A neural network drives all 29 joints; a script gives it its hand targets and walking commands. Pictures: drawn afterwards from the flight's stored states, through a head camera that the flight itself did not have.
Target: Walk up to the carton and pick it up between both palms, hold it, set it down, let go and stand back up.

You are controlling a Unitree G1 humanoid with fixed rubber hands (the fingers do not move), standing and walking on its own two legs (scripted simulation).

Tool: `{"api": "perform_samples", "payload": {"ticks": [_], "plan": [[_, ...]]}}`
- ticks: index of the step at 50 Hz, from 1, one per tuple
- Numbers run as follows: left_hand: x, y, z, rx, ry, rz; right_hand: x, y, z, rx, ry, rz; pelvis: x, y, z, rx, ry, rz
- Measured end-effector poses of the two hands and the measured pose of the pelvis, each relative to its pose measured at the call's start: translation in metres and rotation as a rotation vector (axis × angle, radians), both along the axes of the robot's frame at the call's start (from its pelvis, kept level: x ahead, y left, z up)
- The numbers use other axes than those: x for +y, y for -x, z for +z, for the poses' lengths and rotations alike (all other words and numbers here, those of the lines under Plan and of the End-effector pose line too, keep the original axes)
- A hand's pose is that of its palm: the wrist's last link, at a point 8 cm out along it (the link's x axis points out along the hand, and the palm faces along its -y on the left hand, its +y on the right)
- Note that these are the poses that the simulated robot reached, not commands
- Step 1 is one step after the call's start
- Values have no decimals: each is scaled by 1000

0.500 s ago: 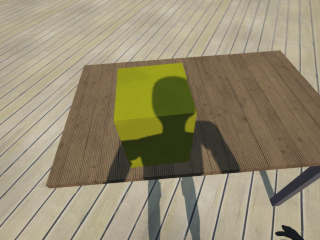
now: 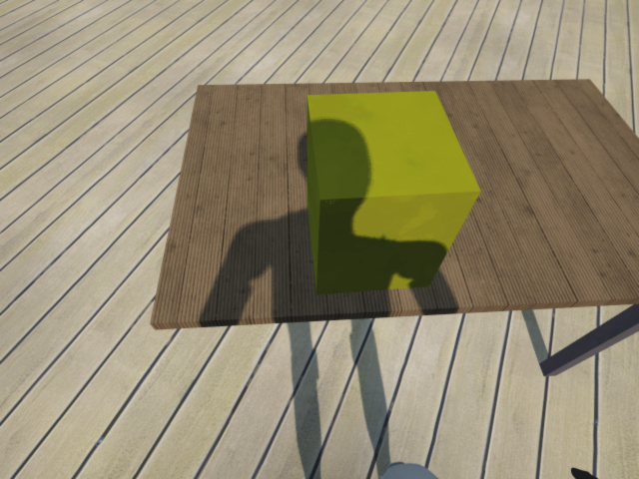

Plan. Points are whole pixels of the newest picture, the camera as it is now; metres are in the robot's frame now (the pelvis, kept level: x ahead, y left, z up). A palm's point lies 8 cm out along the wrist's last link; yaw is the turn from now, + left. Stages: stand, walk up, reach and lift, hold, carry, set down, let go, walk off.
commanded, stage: walk up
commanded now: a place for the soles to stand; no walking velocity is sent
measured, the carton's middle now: (372, 198) +0.53 -0.07 -0.01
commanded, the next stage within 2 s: none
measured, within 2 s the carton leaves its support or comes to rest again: neither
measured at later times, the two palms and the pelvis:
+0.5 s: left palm out of the picture +0.03 +0.30 -0.12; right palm out of the picture +0.05 -0.33 -0.10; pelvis -0.04 -0.02 -0.02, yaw +0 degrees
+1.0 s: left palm out of the picture +0.11 +0.19 -0.10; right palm out of the picture +0.06 -0.43 -0.12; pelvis +0.03 -0.11 -0.01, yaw -2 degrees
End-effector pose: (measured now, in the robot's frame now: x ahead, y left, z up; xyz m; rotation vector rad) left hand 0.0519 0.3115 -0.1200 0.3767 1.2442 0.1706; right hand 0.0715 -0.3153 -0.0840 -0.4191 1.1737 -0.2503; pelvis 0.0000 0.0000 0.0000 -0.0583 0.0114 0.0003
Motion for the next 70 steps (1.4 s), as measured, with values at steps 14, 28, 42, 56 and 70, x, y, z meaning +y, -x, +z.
{"api": "perform_samples", "payload": {"ticks": [14,28,42,56,70], "plan": [[-6,29,11,-38,-43,13,-8,7,-12,-83,-36,12,-12,27,-5,-49,-41,-6],[-24,10,-7,-78,-7,-53,-25,53,-19,-80,-34,-44,-22,32,-18,-61,-66,-7],[-93,-54,-4,-91,1,-125,-88,72,-43,26,-54,-118,-88,-12,-28,-56,-96,-33],[-118,-59,28,-100,-26,-48,-107,-14,-31,-45,-98,-22,-113,-38,-4,-42,-116,-34],[-78,-72,1,-97,27,-33,-61,-59,-20,-128,-50,6,-66,-49,-13,-63,-55,-29]]}}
